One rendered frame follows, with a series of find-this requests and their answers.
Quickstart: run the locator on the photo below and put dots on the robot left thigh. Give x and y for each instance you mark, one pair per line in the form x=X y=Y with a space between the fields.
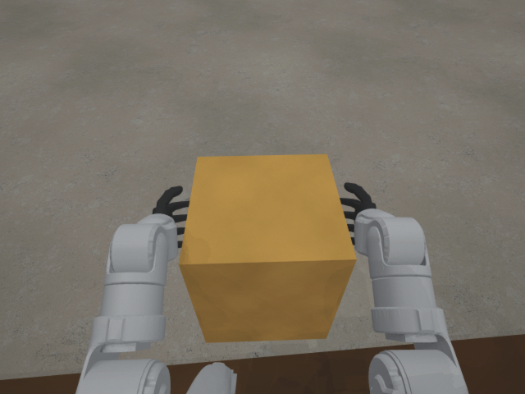
x=214 y=379

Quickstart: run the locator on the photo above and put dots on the robot right forearm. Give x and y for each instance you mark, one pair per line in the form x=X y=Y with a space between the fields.
x=405 y=305

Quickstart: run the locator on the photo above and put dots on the robot right upper arm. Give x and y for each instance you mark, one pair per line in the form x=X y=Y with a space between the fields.
x=414 y=372

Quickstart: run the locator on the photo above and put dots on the robot left forearm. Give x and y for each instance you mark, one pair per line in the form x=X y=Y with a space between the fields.
x=136 y=273

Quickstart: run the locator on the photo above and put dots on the robot left upper arm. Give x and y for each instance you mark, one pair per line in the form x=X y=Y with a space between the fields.
x=145 y=376

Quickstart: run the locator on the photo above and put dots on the left robot hand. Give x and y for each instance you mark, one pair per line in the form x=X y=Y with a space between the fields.
x=164 y=207

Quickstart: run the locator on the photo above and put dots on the carton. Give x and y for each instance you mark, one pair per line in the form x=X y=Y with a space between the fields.
x=266 y=253

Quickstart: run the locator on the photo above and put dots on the right robot hand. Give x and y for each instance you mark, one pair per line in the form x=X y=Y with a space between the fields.
x=364 y=203

